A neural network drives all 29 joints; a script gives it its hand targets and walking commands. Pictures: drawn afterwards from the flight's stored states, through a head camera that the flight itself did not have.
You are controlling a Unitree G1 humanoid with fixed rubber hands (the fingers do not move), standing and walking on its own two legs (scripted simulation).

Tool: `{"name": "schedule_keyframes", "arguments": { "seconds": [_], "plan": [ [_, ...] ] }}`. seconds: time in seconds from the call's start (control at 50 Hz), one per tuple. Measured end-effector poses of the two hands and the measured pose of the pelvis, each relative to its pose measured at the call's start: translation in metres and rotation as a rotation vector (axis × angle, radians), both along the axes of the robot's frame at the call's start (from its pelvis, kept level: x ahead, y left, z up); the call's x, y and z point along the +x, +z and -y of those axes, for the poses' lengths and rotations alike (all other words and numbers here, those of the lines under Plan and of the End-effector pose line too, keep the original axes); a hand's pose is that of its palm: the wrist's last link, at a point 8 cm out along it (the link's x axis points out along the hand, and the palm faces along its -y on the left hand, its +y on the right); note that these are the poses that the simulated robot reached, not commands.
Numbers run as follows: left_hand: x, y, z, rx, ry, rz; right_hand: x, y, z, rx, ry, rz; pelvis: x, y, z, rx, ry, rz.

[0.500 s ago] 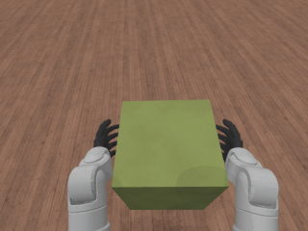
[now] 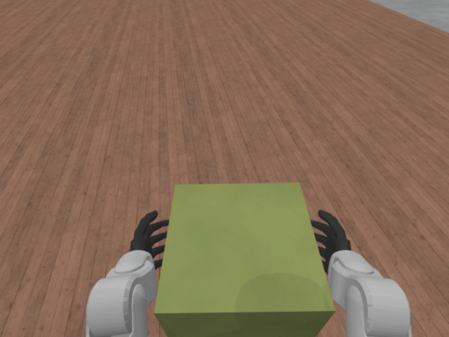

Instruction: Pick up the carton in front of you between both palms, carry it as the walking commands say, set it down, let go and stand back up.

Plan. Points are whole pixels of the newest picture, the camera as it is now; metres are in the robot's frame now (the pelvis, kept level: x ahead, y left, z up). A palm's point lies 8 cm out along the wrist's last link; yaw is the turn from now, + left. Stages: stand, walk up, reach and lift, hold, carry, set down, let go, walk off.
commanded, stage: carry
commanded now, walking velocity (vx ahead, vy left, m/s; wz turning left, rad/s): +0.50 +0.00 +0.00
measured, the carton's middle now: (238, 274) +0.24 +0.00 +0.02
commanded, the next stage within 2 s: none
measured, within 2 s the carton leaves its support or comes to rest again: neither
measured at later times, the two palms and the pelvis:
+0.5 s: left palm (182, 135) +0.55 +0.12 +0.09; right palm (304, 134) +0.56 -0.18 +0.08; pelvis +0.32 -0.04 +0.00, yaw +4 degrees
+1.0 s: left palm (178, 78) +0.89 +0.17 +0.08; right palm (267, 75) +0.89 -0.13 +0.09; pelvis +0.66 +0.02 -0.01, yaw +1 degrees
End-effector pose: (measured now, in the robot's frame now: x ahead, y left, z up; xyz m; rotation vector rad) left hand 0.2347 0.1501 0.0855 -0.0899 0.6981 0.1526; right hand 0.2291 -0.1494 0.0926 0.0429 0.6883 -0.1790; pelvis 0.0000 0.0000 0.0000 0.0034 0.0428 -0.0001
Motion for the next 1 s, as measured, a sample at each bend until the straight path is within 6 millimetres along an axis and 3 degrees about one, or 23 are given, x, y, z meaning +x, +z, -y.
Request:
{"name": "schedule_keyframes", "arguments": {
  "seconds": [0.1,0.22,0.32,0.44,0.52,0.64,0.74,0.82,0.94,1.0],
  "plan": [
    [0.053,0.01,-0.002,0.0,-0.025,-0.011,0.046,0.011,-0.003,0.001,-0.028,-0.011,0.051,0.019,-0.007,-0.023,0.003,-0.014],
    [0.119,0.025,-0.006,0.005,0.007,0.046,0.122,0.025,-0.006,0.007,0.001,0.045,0.125,0.025,-0.004,-0.026,0.016,-0.022],
    [0.183,0.03,0.001,0.015,0.038,0.091,0.194,0.026,0.001,0.019,0.031,0.09,0.196,0.016,0.009,-0.007,0.024,-0.017],
    [0.279,0.013,0.025,0.06,0.049,0.09,0.294,-0.002,0.025,0.058,0.045,0.09,0.291,-0.011,0.033,-0.016,0.047,-0.001],
    [0.322,0.005,0.031,0.061,0.073,-0.003,0.346,-0.01,0.03,0.058,0.071,-0.003,0.332,0.001,0.044,-0.001,0.068,-0.013],
    [0.383,0.022,0.03,0.057,0.106,0.002,0.416,0.006,0.029,0.06,0.098,0.002,0.4,0.021,0.049,0.022,0.064,-0.026],
    [0.45,0.036,0.028,0.055,0.085,0.06,0.475,0.021,0.027,0.06,0.074,0.06,0.466,0.025,0.041,0.024,0.054,-0.027],
    [0.509,0.037,0.019,0.05,0.06,0.09,0.528,0.024,0.019,0.054,0.05,0.091,0.523,0.018,0.028,0.013,0.048,-0.021],
    [0.61,0.007,-0.01,0.017,0.038,0.092,0.622,0.005,-0.009,0.017,0.032,0.091,0.621,-0.01,-0.003,0.002,0.021,-0.001],
    [0.654,-0.009,-0.021,0.0,0.022,0.021,0.661,-0.007,-0.02,-0.006,0.02,0.021,0.656,-0.008,-0.016,0.008,0.009,-0.006]
  ]
}}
